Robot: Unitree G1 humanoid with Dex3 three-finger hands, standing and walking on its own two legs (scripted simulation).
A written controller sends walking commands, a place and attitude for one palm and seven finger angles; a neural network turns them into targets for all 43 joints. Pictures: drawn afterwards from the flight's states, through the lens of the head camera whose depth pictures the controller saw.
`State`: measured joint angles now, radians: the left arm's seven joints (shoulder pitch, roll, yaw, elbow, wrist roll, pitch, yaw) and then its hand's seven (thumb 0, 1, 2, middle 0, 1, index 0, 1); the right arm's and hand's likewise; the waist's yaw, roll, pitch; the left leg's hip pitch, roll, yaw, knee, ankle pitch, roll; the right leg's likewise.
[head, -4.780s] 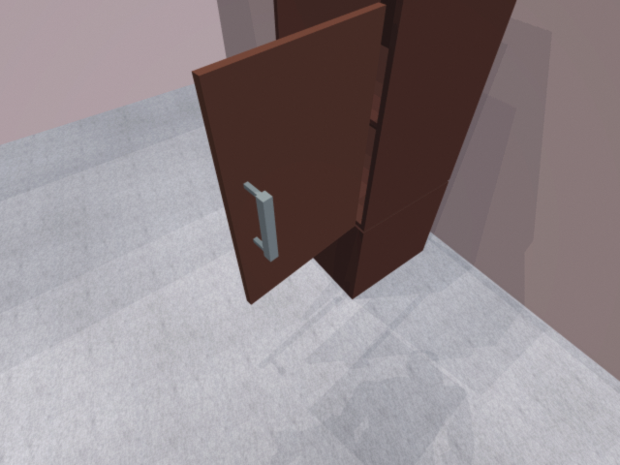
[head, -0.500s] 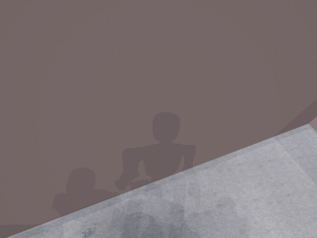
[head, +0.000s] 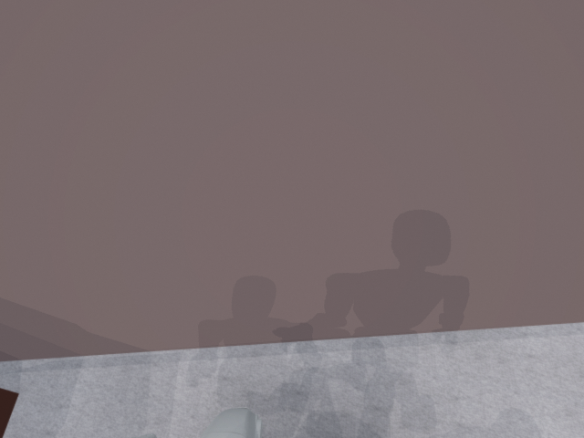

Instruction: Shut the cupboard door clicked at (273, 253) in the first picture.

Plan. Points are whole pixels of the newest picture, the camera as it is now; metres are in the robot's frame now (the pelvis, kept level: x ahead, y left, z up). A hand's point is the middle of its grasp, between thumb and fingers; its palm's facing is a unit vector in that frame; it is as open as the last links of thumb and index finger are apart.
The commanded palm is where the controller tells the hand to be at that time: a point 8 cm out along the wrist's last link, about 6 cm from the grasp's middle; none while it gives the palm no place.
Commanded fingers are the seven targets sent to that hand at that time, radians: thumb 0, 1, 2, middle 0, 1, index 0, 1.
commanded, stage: turn to face it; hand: left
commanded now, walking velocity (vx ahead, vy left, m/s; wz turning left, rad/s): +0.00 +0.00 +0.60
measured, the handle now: out of the picture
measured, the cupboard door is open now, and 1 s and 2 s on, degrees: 97 97 97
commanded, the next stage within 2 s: none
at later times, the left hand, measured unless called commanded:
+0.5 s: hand out of the picture +0.05 +0.23 -0.16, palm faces +0.31 -0.91 -0.29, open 7.4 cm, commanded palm none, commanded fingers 0.00 0.90 0.90 -0.20 -0.30 -0.20 -0.30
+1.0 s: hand out of the picture -0.07 +0.15 -0.19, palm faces +0.61 -0.76 -0.22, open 7.4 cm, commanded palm none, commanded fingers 0.00 0.90 0.90 -0.20 -0.30 -0.20 -0.30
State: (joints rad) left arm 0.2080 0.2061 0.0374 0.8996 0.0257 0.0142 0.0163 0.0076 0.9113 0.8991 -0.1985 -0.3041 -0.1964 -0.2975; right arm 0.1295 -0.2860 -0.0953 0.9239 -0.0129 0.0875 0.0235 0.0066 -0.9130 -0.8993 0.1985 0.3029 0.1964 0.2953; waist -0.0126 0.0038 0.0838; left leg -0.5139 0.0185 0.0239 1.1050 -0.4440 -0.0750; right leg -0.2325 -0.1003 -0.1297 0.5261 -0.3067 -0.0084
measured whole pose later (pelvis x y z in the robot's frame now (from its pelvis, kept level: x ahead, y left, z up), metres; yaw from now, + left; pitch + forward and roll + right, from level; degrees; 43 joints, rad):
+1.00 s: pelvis +0.01 -0.05 -0.02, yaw +37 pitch +0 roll +1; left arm 0.22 0.25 0.06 0.91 0.02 0.05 0.01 0.01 0.91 0.90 -0.20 -0.30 -0.20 -0.30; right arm 0.11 -0.24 -0.06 0.89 -0.02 0.04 0.03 0.01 -0.91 -0.90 0.20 0.30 0.20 0.30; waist 0.01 -0.08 0.11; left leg -0.33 0.00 0.08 0.64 -0.29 0.02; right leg -0.34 -0.15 -0.15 0.87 -0.52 0.06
